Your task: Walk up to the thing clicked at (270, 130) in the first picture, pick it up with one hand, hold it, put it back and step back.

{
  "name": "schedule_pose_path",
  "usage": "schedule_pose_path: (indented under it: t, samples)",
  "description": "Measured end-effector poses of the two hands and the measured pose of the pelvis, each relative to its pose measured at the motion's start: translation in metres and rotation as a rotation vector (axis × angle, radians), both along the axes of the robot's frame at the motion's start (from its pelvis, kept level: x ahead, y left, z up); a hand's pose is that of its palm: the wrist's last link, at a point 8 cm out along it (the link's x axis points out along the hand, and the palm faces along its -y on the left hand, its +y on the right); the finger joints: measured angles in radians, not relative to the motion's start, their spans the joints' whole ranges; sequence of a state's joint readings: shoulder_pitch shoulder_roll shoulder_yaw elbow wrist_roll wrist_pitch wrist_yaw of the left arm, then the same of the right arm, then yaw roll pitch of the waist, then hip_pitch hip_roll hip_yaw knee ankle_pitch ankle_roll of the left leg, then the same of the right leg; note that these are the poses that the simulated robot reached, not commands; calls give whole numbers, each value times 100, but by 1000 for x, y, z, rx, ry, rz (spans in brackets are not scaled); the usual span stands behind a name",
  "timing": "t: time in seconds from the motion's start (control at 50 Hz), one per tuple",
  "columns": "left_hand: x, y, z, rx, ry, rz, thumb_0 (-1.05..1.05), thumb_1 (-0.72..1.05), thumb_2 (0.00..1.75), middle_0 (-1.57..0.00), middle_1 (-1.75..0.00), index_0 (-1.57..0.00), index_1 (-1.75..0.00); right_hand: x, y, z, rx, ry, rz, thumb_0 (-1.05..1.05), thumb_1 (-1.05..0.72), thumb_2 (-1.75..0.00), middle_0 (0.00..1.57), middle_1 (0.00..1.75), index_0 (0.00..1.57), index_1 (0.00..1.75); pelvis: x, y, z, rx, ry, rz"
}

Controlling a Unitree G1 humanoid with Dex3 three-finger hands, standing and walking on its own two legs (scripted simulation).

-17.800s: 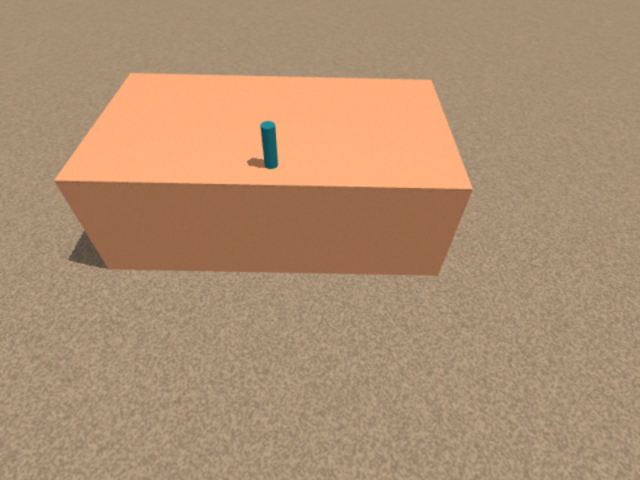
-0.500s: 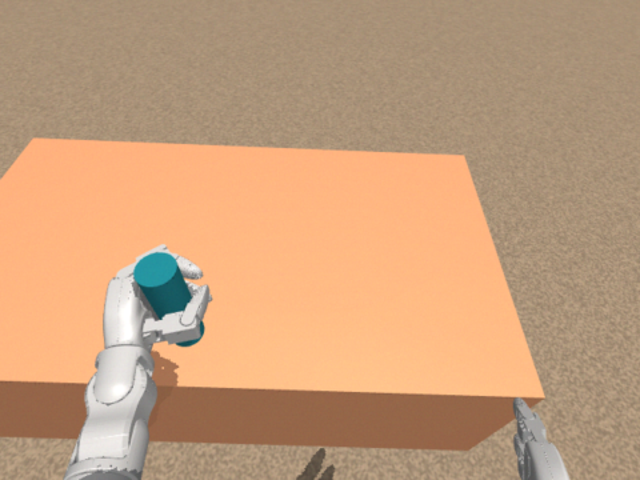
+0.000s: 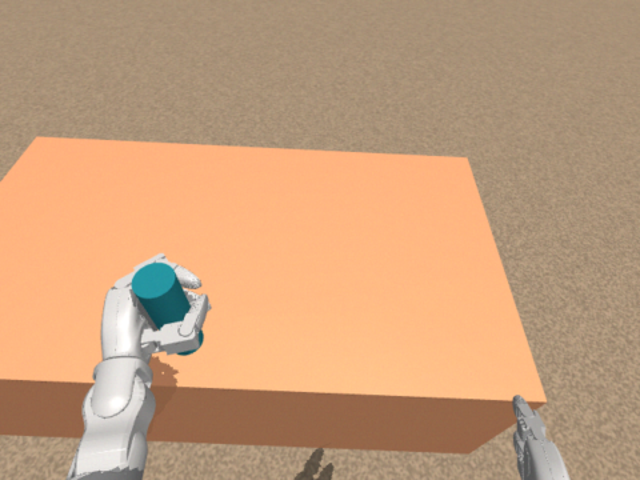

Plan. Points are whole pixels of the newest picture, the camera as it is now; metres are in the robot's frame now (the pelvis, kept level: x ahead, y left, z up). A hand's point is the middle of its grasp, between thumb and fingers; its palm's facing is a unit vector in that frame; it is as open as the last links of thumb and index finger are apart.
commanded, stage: crouch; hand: left
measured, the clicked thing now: (172, 313) +0.32 +0.18 +0.05
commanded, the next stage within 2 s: lower in 1.06 s
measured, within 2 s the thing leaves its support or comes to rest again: rests again in 1.88 s
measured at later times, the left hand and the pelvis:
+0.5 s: hand (198, 307) +0.38 +0.18 -0.05, palm faces +0.14 -0.99 +0.00, open 5.6 cm; pelvis -0.03 +0.00 -0.05, yaw +0 degrees
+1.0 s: hand (205, 305) +0.42 +0.18 -0.10, palm faces +0.15 -0.99 -0.01, open 5.6 cm; pelvis -0.03 +0.00 -0.09, yaw +0 degrees
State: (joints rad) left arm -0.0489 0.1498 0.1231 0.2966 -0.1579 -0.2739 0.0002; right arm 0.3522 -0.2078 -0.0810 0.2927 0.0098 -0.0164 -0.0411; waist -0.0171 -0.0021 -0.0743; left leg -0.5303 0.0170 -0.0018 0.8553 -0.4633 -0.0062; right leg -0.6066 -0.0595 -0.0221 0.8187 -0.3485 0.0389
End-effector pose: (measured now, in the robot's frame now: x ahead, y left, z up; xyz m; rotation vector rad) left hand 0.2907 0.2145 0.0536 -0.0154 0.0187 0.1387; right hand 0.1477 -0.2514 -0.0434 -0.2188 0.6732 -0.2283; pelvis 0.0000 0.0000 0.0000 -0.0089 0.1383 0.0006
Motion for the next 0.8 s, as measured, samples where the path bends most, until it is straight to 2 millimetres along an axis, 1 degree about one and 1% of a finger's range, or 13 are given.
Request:
schedule_pose_path:
  t: [0.06,0.12,0.3,0.4,0.5,0.58,0.8]
  samples:
    - [4,1,-5,-6,9,6,-2,9,118,-98,-114,-102,-115,0,3,1,4,-6,10,-1,54,-5,6,5,6,5,-2,-1,-1,1,2,0]
    - [9,3,-16,-5,27,11,-2,9,118,-98,-114,-102,-115,-1,5,1,5,-8,24,-1,55,-5,6,5,6,5,-5,-2,-3,3,14,0]
    - [31,12,-67,-5,62,28,-2,9,117,-98,-113,-102,-115,-16,-1,-6,-44,13,65,-1,55,-5,6,5,6,5,-18,-5,-22,3,91,0]
    - [46,15,-87,5,49,15,-2,9,117,-98,-113,-102,-115,-22,-5,-6,-95,16,81,-1,55,-5,6,5,6,5,-24,-4,-34,-4,137,3]
    - [62,15,-101,8,39,-1,-2,10,117,-98,-113,-102,-115,-23,-6,-2,-135,-4,92,-1,54,-5,6,5,6,5,-26,-1,-46,-12,175,5]
    - [70,15,-112,5,34,4,-2,10,117,-98,-113,-101,-115,-25,-5,-2,-151,-12,97,-1,54,-5,6,5,6,5,-27,1,-54,-19,202,4]
    - [86,18,-140,16,32,6,-2,10,116,-98,-113,-101,-115,-30,0,-14,-173,-12,102,-1,54,-5,6,5,6,5,-31,4,-76,-31,259,4]
